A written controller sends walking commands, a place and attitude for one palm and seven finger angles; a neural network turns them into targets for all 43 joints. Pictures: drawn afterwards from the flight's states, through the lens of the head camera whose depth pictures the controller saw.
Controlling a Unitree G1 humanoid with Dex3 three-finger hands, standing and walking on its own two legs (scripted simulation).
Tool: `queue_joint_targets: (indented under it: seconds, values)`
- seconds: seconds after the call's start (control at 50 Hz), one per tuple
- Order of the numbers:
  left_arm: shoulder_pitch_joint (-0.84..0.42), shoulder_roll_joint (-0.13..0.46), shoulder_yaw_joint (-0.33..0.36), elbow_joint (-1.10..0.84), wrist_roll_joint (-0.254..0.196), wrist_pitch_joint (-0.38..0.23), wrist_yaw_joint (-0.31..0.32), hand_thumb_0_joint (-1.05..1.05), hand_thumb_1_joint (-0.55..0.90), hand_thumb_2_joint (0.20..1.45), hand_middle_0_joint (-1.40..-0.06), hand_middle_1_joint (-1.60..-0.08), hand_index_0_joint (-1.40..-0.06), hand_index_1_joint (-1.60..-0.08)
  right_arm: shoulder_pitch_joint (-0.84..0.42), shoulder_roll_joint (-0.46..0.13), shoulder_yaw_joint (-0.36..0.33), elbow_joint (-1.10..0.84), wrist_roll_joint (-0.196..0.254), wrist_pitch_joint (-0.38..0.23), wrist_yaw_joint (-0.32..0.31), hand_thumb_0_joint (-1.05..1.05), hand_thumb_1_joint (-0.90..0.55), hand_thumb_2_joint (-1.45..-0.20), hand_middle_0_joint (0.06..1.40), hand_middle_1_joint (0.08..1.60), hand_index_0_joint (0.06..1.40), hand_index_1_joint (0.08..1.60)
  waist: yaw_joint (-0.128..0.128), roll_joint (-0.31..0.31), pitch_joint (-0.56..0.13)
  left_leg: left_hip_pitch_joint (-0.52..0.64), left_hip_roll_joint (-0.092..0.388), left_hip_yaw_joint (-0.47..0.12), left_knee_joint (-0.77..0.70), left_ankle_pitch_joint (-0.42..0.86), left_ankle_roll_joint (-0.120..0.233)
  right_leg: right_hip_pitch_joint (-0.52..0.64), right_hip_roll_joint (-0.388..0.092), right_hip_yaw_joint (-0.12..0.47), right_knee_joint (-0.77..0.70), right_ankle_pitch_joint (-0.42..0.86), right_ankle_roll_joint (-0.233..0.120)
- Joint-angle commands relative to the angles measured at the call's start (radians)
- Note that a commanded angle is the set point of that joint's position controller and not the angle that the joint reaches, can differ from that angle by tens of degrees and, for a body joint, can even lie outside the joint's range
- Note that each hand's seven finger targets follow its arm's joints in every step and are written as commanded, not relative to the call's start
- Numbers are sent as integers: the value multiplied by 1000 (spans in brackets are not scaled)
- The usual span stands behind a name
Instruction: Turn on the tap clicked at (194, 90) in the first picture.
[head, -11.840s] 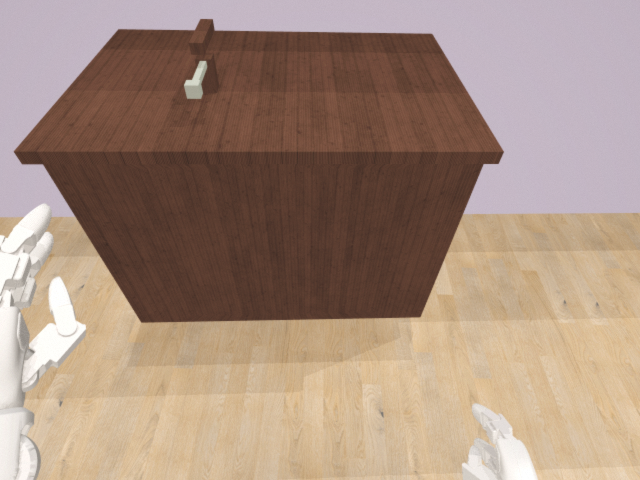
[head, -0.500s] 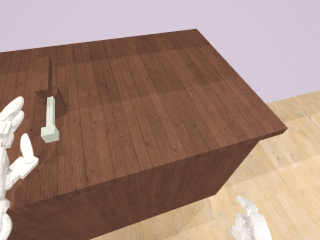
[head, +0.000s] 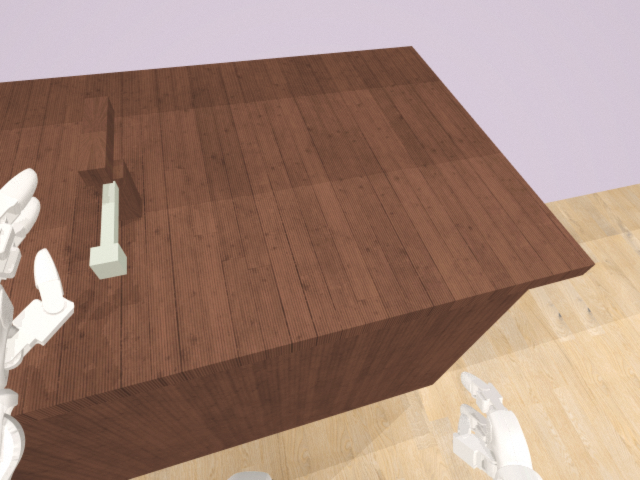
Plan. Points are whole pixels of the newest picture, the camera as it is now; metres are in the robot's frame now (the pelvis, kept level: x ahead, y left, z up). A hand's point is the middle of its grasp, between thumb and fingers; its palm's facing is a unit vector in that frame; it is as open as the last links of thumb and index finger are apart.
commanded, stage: look again from close up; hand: left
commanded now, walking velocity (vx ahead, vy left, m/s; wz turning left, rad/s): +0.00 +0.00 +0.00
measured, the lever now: (109, 261) +0.30 +0.27 +0.10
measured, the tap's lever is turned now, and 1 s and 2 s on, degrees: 0 0 0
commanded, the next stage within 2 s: come to a stop and stand still in 0.34 s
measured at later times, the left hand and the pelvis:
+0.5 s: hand (88, 304) +0.23 +0.24 +0.15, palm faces +0.38 -0.83 -0.40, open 7.4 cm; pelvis +0.01 -0.01 +0.00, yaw +0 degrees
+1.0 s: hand (67, 318) +0.21 +0.25 +0.15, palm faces +0.40 -0.83 -0.38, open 7.4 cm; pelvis -0.01 -0.01 +0.00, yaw +0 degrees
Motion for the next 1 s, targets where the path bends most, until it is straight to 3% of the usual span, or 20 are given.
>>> queue_joint_targets:
  seconds: [0.0, 0.14, 0.16, 0.24, 0.26, 0.34, 0.36, 0.46, 0.54, 0.56, 0.58, 0.6, 0.62, 0.64, 0.66, 0.68, 0.72, 0.8, 0.84, 0.98]
  values:
    - [-78, 149, 84, -213, -6, -57, 20, 0, 900, 900, -200, -300, -200, -300, -53, -140, -61, -155, 1, -46, -7, 0, -900, -900, 200, 300, 200, 300, -15, 91, -199, 109, 52, -51, -120, -2, -7, -2, 19, -36, -36, 128, -74]
    - [-46, 181, 120, -229, -6, -49, 32, 0, 900, 900, -200, -300, -200, -300, -68, -139, -59, -158, 6, -39, -11, 0, -900, -900, 200, 300, 200, 300, -11, 96, -215, 116, 50, -61, -122, 14, -7, 9, 19, -40, -31, 129, -74]
    - [-44, 142, 82, -216, -10, -50, 25, 0, 900, 900, -200, -300, -200, -300, -56, -140, -59, -157, 2, -34, -10, 0, -900, -900, 200, 300, 200, 300, -15, 89, -208, 101, 49, -62, -123, 8, -6, 15, 20, -49, -33, 125, -73]
    - [-9, 179, 124, -202, -9, -44, 33, 0, 900, 900, -200, -300, -200, -300, -66, -137, -60, -157, 7, -32, -11, 0, -900, -900, 200, 300, 200, 300, -12, 79, -205, 103, 48, -61, -114, 3, -6, 10, 12, -36, -42, 125, -75]
    - [-5, 143, 91, -190, -12, -45, 25, 0, 900, 900, -200, -300, -200, -300, -51, -139, -61, -154, 2, -27, -10, 0, -900, -900, 200, 300, 200, 300, -15, 64, -205, 99, 47, -56, -105, 10, -3, 12, 12, -40, -47, 137, -75]
    - [-18, 182, 122, -212, -11, -41, 33, 0, 900, 900, -200, -300, -200, -300, -67, -139, -61, -153, 8, -26, -14, 0, -900, -900, 200, 300, 200, 300, -15, 81, -206, 117, 47, -56, -103, 38, -7, 4, 7, -30, -39, 150, -77]
    - [-8, 148, 92, -189, -15, -40, 27, 0, 900, 900, -200, -300, -200, -300, -53, -140, -61, -150, 3, -22, -13, 0, -900, -900, 200, 300, 200, 300, -17, 70, -201, 101, 49, -56, -102, 27, -3, 9, 8, -40, -43, 143, -75]
    - [-23, 148, 86, -209, -15, -38, 28, 0, 900, 900, -200, -300, -200, -300, -54, -143, -64, -150, 4, -16, -14, 0, -900, -900, 200, 300, 200, 300, -19, 73, -201, 110, 47, -52, -91, 44, -3, 7, 3, -31, -42, 156, -78]
    - [-7, 185, 123, -223, -13, -37, 39, 0, 900, 900, -200, -300, -200, -300, -69, -138, -62, -155, 10, -19, -18, 0, -900, -900, 200, 300, 200, 300, -15, 77, -204, 130, 53, -58, -92, 73, -2, 3, -3, -24, -32, 174, -80]
    - [-6, 148, 90, -209, -17, -38, 32, 0, 900, 900, -200, -300, -200, -300, -52, -139, -62, -153, 5, -14, -16, 0, -900, -900, 200, 300, 200, 300, -19, 82, -199, 111, 52, -62, -96, 61, -1, 9, 2, -36, -32, 161, -78]
    - [-980, 957, 677, -416, 108, -146, 18, 0, 900, 900, -200, -300, -200, -300, 0, -160, -82, -118, -75, -63, -15, 0, -900, -900, 200, 300, 200, 300, 49, -103, -130, 14, 73, -26, 53, 160, -14, -132, -48, 63, -107, 286, -118]
    - [-388, 318, 257, 159, 28, -109, -15, 0, 900, 900, -200, -300, -200, -300, -14, -51, -38, -46, -44, -68, -16, 0, -900, -900, 200, 300, 200, 300, -13, -131, -289, 117, -9, -40, -32, 217, -18, -21, -65, 80, 15, 406, -157]
    - [-170, 202, 164, 136, 8, -101, -27, 0, 900, 900, -200, -300, -200, -300, 26, -149, -87, -128, -20, -87, -10, 0, -900, -900, 200, 300, 200, 300, 22, 26, -318, 216, 11, 1, -30, 289, -25, -19, -26, 111, 7, 437, -126]
    - [-65, 55, 21, 77, -22, -94, -27, 0, 900, 900, -200, -300, -200, -300, -12, -140, -82, -134, 1, -90, 11, 0, -900, -900, 200, 300, 200, 300, 11, 213, -359, 282, 34, 1, -36, 379, -4, -8, -15, 31, 66, 371, -103]
    - [-101, 108, 35, -87, -16, -100, -18, 0, 900, 900, -200, -300, -200, -300, 5, -162, -92, -146, -4, -87, 28, 0, -900, -900, 200, 300, 200, 300, 3, 235, -365, 268, 62, -24, -41, 429, 5, 3, -6, 4, 84, 282, -95]
    - [-84, 126, 32, -139, -15, -100, -14, 0, 900, 900, -200, -300, -200, -300, -16, -156, -85, -151, -4, -89, 38, 0, -900, -900, 200, 300, 200, 300, 8, 199, -338, 222, 77, -40, -43, 430, 5, 6, 3, -17, 84, 227, -87]
    - [-28, 148, 43, -174, -18, -88, -6, 0, 900, 900, -200, -300, -200, -300, -32, -152, -76, -164, -1, -89, 42, 0, -900, -900, 200, 300, 200, 300, 10, 77, -282, 124, 74, -43, -60, 288, -2, 15, 9, -20, 58, 178, -76]
    - [-35, 211, 144, -162, -26, -88, 17, 0, 900, 900, -200, -300, -200, -300, -50, -147, -66, -167, -3, -75, 11, 0, -900, -900, 200, 300, 200, 300, -4, -22, -195, 39, 36, -42, -90, -21, -11, -33, 7, -7, -10, 54, -77]
    - [-76, 262, 193, -182, -28, -95, 25, 0, 900, 900, -200, -300, -200, -300, -70, -143, -57, -163, -3, -66, -7, 0, -900, -900, 200, 300, 200, 300, -7, 40, -163, 55, 31, -40, -113, -92, -13, -80, 17, -3, -28, -7, -78]
    - [-156, 144, 68, -157, -7, -99, 13, 0, 900, 900, -200, -300, -200, -300, -50, -139, -53, -150, -6, -90, -14, 0, -900, -900, 200, 300, 200, 300, -12, 96, -161, 68, 36, -47, -132, -189, -3, -62, 30, -2, -55, -39, -79]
